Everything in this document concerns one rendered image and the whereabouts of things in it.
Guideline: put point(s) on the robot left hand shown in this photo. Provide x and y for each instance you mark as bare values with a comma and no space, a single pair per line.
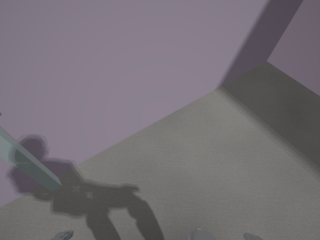
66,235

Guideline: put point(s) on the right robot thigh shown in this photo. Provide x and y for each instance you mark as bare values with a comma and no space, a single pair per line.
199,234

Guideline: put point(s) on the panel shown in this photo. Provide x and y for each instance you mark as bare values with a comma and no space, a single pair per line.
18,156

